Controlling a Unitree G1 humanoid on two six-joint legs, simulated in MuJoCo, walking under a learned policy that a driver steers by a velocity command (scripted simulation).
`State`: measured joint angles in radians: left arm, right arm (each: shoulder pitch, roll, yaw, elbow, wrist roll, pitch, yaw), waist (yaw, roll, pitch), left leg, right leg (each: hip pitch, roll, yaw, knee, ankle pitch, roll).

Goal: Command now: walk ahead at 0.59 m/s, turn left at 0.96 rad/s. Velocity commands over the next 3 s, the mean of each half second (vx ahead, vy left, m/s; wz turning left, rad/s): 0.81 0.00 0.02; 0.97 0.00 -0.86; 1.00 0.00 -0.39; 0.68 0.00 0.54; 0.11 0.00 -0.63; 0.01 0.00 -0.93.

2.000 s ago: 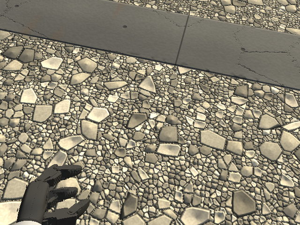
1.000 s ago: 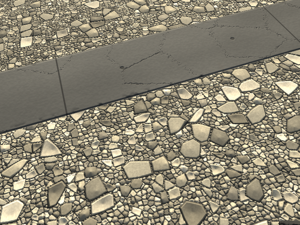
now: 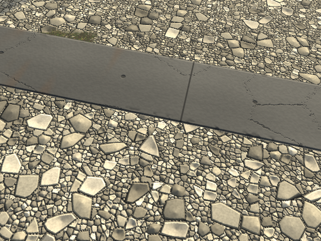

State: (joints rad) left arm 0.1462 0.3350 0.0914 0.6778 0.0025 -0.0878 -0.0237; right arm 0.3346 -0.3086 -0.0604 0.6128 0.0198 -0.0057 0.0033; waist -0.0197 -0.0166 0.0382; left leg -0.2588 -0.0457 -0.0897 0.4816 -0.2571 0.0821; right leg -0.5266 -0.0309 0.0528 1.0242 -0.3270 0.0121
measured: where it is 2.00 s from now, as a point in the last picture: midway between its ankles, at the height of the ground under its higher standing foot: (269, 75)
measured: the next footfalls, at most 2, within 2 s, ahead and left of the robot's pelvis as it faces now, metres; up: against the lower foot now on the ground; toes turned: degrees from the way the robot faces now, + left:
right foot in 0.32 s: +0.31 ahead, -0.15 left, +0.00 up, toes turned +2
left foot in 0.76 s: +0.79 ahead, +0.00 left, +0.00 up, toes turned -24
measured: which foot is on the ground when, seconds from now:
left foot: down 0.00-0.32, up 0.34-0.74, down 0.76-1.00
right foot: up 0.00-0.30, down 0.32-0.78, up 0.80-1.00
